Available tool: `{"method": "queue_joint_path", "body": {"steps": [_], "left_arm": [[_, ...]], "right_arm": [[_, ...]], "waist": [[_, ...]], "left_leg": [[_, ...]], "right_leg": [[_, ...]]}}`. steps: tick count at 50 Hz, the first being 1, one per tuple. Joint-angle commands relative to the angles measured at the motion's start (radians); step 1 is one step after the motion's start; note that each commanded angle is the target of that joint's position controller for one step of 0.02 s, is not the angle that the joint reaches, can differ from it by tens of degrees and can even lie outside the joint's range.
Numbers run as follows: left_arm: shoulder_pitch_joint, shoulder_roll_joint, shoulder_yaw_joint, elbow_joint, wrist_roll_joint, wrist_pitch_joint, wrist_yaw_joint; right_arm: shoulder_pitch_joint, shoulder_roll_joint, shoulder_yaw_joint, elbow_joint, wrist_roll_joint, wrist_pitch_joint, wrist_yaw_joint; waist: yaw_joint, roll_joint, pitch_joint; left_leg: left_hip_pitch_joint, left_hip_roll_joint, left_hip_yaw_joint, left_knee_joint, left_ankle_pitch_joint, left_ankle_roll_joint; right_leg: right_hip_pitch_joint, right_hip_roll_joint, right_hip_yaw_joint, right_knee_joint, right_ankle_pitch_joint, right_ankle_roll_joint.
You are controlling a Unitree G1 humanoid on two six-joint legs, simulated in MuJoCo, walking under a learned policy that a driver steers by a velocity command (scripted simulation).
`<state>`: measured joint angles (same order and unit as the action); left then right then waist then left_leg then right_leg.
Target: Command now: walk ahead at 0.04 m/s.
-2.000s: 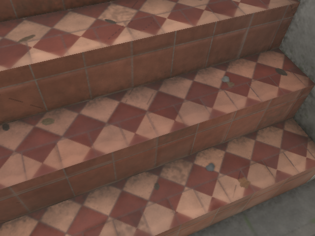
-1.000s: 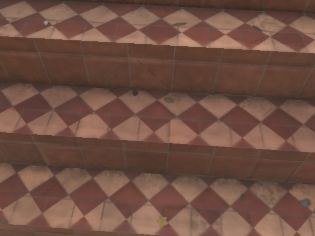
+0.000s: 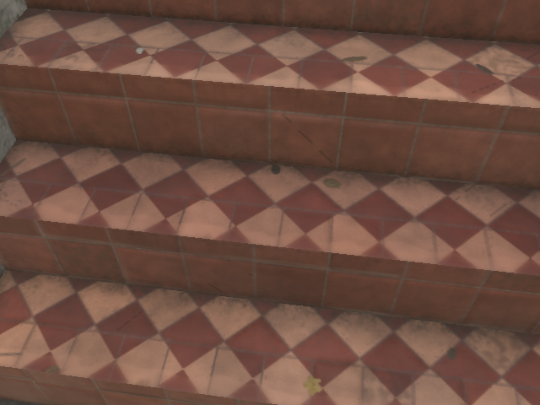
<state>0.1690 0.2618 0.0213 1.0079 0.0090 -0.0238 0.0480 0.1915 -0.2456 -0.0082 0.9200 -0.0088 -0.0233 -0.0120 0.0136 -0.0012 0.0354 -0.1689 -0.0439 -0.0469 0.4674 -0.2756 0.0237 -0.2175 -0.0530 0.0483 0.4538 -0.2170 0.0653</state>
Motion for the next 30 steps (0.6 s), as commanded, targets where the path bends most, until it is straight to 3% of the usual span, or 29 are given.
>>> {"method": "queue_joint_path", "body": {"steps": [1,2,5,7,8,11,12,13,14,15,16,17,18,20,21,22,24,26,27,28,29,30], "left_arm": [[0.008,0.103,0.016,-0.016,0.001,-0.007,0.005],[0.028,0.067,0.000,0.008,0.009,0.008,-0.016],[0.008,0.071,0.002,0.007,0.015,0.011,-0.031],[0.020,0.064,0.000,0.009,0.022,0.004,-0.035],[-0.006,0.111,0.017,-0.002,-0.024,-0.022,-0.014],[0.030,0.065,0.005,0.007,-0.019,-0.068,-0.019],[0.056,0.064,0.006,0.017,-0.020,-0.078,-0.025],[0.082,0.073,0.009,0.028,-0.024,-0.088,-0.031],[0.124,0.108,0.021,0.043,-0.029,-0.095,-0.034],[0.225,0.167,0.042,0.070,-0.037,-0.096,-0.036],[0.344,0.205,0.057,0.093,-0.031,-0.098,-0.041],[0.371,0.196,0.057,0.099,-0.013,-0.107,-0.044],[0.328,0.175,0.052,0.086,-0.005,-0.112,-0.044],[0.200,0.138,0.048,0.037,-0.016,-0.098,-0.037],[0.165,0.125,0.045,0.021,-0.017,-0.086,-0.030],[0.148,0.135,0.047,0.013,-0.017,-0.077,-0.022],[0.125,0.184,0.063,-0.006,-0.026,-0.072,-0.010],[0.105,0.215,0.077,-0.028,-0.034,-0.078,-0.007],[0.076,0.203,0.077,-0.041,-0.037,-0.080,-0.007],[0.076,0.168,0.069,-0.046,-0.035,-0.078,-0.012],[0.108,0.125,0.055,-0.035,-0.033,-0.078,-0.020],[0.088,0.056,0.028,-0.055,-0.014,-0.078,-0.032]], "right_arm": [[0.012,-0.105,-0.019,-0.023,-0.002,-0.008,-0.005],[0.029,-0.094,-0.012,-0.001,-0.016,-0.004,-0.010],[0.014,-0.154,-0.030,0.016,-0.010,0.010,-0.012],[0.018,-0.165,-0.039,0.020,-0.006,0.014,-0.006],[-0.003,-0.186,-0.048,-0.003,0.023,0.000,-0.015],[0.017,-0.158,-0.046,0.001,0.029,-0.020,-0.021],[0.005,-0.141,-0.042,-0.006,0.028,-0.024,-0.021],[-0.007,-0.105,-0.033,-0.016,0.030,-0.031,-0.020],[-0.019,-0.079,-0.026,-0.029,0.026,-0.041,-0.020],[-0.041,-0.075,-0.024,-0.049,0.013,-0.056,-0.019],[-0.088,-0.088,-0.022,-0.072,0.012,-0.069,-0.019],[-0.129,-0.110,-0.028,-0.090,0.027,-0.076,-0.014],[-0.123,-0.110,-0.028,-0.096,0.039,-0.079,-0.005],[-0.151,-0.097,-0.026,-0.114,0.035,-0.082,0.005],[-0.182,-0.080,-0.021,-0.124,0.026,-0.083,0.008],[-0.188,-0.048,-0.010,-0.128,0.021,-0.084,0.013],[-0.192,-0.033,0.001,-0.137,0.015,-0.085,0.015],[-0.145,-0.084,-0.014,-0.127,0.022,-0.078,0.003],[-0.101,-0.110,-0.025,-0.111,0.022,-0.074,-0.004],[-0.014,-0.133,-0.042,-0.075,0.019,-0.059,-0.016],[0.119,-0.156,-0.058,-0.030,0.013,-0.044,-0.021],[0.262,-0.195,-0.078,0.006,0.009,-0.031,-0.025]], "waist": [[-0.001,0.016,-0.056],[-0.004,0.006,-0.048],[-0.003,0.077,0.021],[-0.007,0.115,0.059],[-0.017,0.124,0.076],[-0.009,0.118,0.080],[0.002,0.093,0.083],[0.008,0.030,0.081],[0.015,-0.086,0.065],[0.046,-0.219,0.032],[0.106,-0.276,0.009],[0.113,-0.222,0.017],[0.077,-0.141,0.010],[0.034,-0.094,0.017],[0.034,-0.095,0.018],[0.025,-0.105,0.011],[0.009,-0.124,-0.016],[-0.026,-0.140,-0.050],[-0.058,-0.138,-0.076],[-0.089,-0.141,-0.114],[-0.135,-0.105,-0.163],[-0.205,0.024,-0.192]], "left_leg": [[-0.040,0.059,-0.055,-0.118,0.103,0.021],[-0.038,0.113,-0.114,-0.176,0.010,0.024],[-0.065,0.113,-0.160,-0.234,-0.258,0.053],[-0.072,0.137,-0.196,-0.258,-0.371,0.080],[-0.075,0.131,-0.189,-0.243,-0.375,0.086],[-0.055,0.162,-0.217,-0.206,-0.307,0.112],[-0.068,0.136,-0.181,-0.165,-0.242,0.103],[-0.091,0.076,-0.102,-0.091,-0.146,0.079],[-0.137,0.007,0.000,0.041,-0.036,0.039],[-0.284,-0.034,0.067,0.196,-0.018,-0.003],[-0.451,-0.033,0.071,0.361,-0.169,-0.023],[-0.575,0.010,0.013,0.577,-0.351,-0.023],[-0.617,0.068,-0.026,0.661,-0.323,-0.006],[-0.580,0.133,-0.003,0.519,-0.203,0.011],[-0.510,0.124,0.033,0.428,-0.154,0.000],[-0.418,0.103,0.068,0.353,-0.099,-0.013],[-0.217,0.052,0.110,0.194,0.016,-0.026],[-0.107,0.038,0.082,0.104,0.155,-0.014],[-0.047,0.032,0.076,0.047,0.212,0.006],[0.042,0.016,0.086,0.039,0.189,0.024],[0.198,0.017,0.085,0.034,0.182,0.042],[0.380,0.120,-0.060,-0.030,0.179,0.073]], "right_leg": [[0.060,0.014,-0.018,-0.046,0.063,-0.018],[0.074,-0.018,0.014,-0.075,0.054,-0.030],[0.023,0.036,-0.041,-0.005,-0.089,-0.048],[-0.037,0.061,-0.068,0.043,-0.160,-0.064],[-0.084,0.077,-0.087,0.076,-0.170,-0.062],[-0.100,0.055,-0.062,0.060,-0.156,-0.088],[-0.072,0.055,-0.045,0.032,-0.155,-0.102],[-0.027,0.049,-0.013,-0.005,-0.140,-0.118],[0.050,0.011,0.069,-0.063,-0.078,-0.145],[0.213,-0.075,0.226,-0.119,0.018,-0.211],[0.352,-0.227,0.435,-0.196,0.157,-0.315],[0.403,-0.326,0.526,-0.213,0.287,-0.373],[0.406,-0.331,0.468,-0.199,0.320,-0.364],[0.334,-0.271,0.301,-0.242,0.342,-0.280],[0.277,-0.229,0.233,-0.266,0.359,-0.247],[0.211,-0.186,0.166,-0.275,0.393,-0.231],[0.093,-0.125,0.081,-0.278,0.427,-0.212],[0.079,-0.147,0.092,-0.257,0.475,-0.209],[0.083,-0.141,0.076,-0.210,0.511,-0.193],[0.072,-0.119,0.052,-0.117,0.532,-0.174],[0.000,-0.083,0.015,0.033,0.507,-0.155],[-0.195,-0.016,-0.024,0.313,0.304,-0.106]]}}
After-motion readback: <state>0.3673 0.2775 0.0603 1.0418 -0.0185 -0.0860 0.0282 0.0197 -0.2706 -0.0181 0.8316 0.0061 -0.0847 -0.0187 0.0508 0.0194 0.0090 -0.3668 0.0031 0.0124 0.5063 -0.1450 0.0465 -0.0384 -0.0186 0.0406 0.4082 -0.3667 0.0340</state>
